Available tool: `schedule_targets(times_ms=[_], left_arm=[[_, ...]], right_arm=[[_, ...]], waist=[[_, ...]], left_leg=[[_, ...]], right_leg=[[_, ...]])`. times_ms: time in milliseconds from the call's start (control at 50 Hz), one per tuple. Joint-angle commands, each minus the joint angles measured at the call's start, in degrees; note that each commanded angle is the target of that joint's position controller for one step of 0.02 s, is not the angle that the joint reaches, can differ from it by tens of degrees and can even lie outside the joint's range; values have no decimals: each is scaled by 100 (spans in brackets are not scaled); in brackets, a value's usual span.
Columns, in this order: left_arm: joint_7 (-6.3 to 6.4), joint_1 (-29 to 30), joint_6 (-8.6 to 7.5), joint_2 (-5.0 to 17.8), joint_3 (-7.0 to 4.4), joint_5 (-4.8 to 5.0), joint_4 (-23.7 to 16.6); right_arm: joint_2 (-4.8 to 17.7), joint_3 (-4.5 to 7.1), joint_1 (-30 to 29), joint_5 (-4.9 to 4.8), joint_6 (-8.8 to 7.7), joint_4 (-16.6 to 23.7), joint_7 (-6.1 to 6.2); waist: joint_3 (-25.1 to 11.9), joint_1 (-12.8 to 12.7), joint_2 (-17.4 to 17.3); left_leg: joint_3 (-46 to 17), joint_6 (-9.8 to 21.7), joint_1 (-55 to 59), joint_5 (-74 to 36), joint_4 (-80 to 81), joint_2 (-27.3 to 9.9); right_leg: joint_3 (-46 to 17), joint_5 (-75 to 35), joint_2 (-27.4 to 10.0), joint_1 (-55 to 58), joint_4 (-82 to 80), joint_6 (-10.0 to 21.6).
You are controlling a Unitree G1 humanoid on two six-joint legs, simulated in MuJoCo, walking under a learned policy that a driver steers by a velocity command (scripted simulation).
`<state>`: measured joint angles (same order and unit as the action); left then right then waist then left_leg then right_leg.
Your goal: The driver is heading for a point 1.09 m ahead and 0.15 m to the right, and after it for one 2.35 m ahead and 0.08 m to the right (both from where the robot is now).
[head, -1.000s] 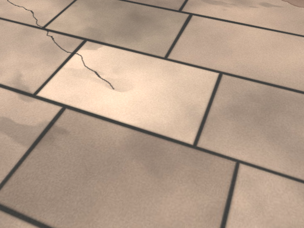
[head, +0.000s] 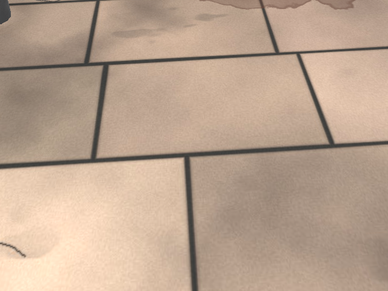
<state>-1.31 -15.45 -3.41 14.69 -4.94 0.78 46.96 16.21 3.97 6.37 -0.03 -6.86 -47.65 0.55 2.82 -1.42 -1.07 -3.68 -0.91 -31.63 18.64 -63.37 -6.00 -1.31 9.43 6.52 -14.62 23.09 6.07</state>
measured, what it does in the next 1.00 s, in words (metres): walks ahead, turning right: left foot, then right foot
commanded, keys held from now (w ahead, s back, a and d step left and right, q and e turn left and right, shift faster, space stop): w+e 0.44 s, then w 0.56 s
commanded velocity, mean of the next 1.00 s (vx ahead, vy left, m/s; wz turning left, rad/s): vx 0.50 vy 0.00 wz -0.39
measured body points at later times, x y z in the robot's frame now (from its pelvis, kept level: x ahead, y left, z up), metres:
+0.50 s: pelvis +0.28 +0.05 +0.00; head +0.31 +0.05 +0.45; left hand +0.48 +0.28 -0.11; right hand +0.29 -0.24 -0.11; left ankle +0.32 +0.15 -0.74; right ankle +0.25 -0.10 -0.66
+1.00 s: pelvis +0.51 -0.10 +0.00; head +0.53 -0.12 +0.45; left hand +0.70 +0.13 -0.10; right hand +0.52 -0.40 -0.12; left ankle +0.58 +0.05 -0.66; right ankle +0.49 -0.18 -0.74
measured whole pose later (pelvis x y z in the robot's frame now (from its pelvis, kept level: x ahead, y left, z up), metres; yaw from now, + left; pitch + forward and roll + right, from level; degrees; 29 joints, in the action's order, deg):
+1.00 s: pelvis +0.51 -0.10 +0.00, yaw -22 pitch +2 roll -1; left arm -1.4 -16.7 -4.0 14.9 -3.6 0.0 43.4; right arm 17.6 3.0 11.3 -0.8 -4.6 -48.5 -0.7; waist 0.8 -1.1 -2.5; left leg -0.6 0.0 -33.0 17.3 -62.3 -6.7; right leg 2.9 9.8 2.9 -12.8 20.9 3.5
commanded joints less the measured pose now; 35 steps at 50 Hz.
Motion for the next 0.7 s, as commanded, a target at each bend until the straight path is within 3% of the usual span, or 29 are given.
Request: schedule_targets(times_ms=[20,100,160,220,260,280,300,320,340,360,380,400,440,520,620,700], left_arm=[[142,125,-122,948,-209,22,-476],[218,-188,-42,992,-224,52,-440],[217,-435,-9,963,-219,78,-352],[263,-468,41,933,-217,73,-355],[276,-324,71,853,-188,43,-443],[249,-258,55,600,-91,6,-535],[246,-679,24,277,2,22,-663],[245,-1123,-15,330,57,139,-772],[244,-910,0,904,-64,188,-669],[239,-383,38,1046,-103,138,-755],[232,-127,55,972,-107,70,-829],[217,-45,79,889,-131,30,-866],[169,-153,151,651,-102,98,-891],[173,167,159,400,-12,33,-1065],[10,1044,17,246,119,2,-1259],[-82,1614,-21,333,133,51,-1491]], right_arm=[[426,118,4,95,61,356,39],[225,15,-818,46,36,624,-26],[364,29,-1156,-46,-8,806,-90],[617,102,-1046,-64,-99,854,-156],[770,190,-359,-42,-167,691,-147],[984,273,348,56,-200,579,-119],[1410,381,1182,160,-182,499,-75],[1412,395,1461,70,-94,327,-124],[865,249,1155,-17,-57,476,-127],[629,178,875,-11,6,545,-102],[550,138,602,46,43,542,-101],[425,92,454,85,49,519,-93],[412,95,388,74,13,445,-92],[660,173,681,44,-57,216,-120],[848,192,909,-81,55,52,-106],[1024,216,1363,-163,189,-193,-108]], waist=[[-380,199,188],[-274,-142,504],[-247,-284,638],[-295,-157,767],[-518,232,885],[-1104,571,694],[-1998,636,-345],[-2379,457,-1968],[-1637,541,-1146],[-992,592,-617],[-564,469,-317],[-357,342,-338],[-253,211,-566],[-236,229,-260],[-57,475,-211],[104,605,-332]], left_leg=[[95,-239,-373,-686,929,-28],[185,-262,101,-2189,2756,374],[82,-204,310,-2408,3293,518],[-80,-35,470,-1844,3611,534],[62,192,1349,-1593,3887,592],[-256,465,2560,-1537,3774,154],[-1920,1087,4608,-923,3803,-1074],[-4154,1627,5384,477,4470,-1910],[-3831,1435,4825,1373,4667,-1761],[-2875,1194,4058,1046,4712,-1524],[-2201,1109,3291,359,4861,-1281],[-1707,1057,2824,-128,5007,-1082],[-1011,1066,2367,-681,5279,-897],[-366,1308,2473,-1639,5532,-912],[420,1149,2606,-2068,5562,-674],[381,1086,3193,-2292,5354,-961]], right_leg=[[-1466,-1776,-1444,236,-1068,1088],[-1173,-1056,-1076,-55,-965,706],[-1536,-573,-1234,153,-766,605],[-2068,-472,-1467,691,-238,511],[-2155,-899,-1309,707,354,346],[-1877,-924,-992,341,1386,159],[-1172,295,-316,-1169,3263,-231],[-850,2532,-171,-2612,4634,-393],[-1008,2187,-574,-3103,5220,-430],[-769,1710,-785,-3144,5303,-449],[-665,1335,-971,-2952,5076,-457],[-678,1097,-1146,-2756,4804,-437],[-549,902,-1328,-2428,4522,-458],[-575,264,-1311,-2639,3585,-547],[-24,-918,-1202,-2235,1780,-528],[180,-524,-1057,-2148,1113,-393]])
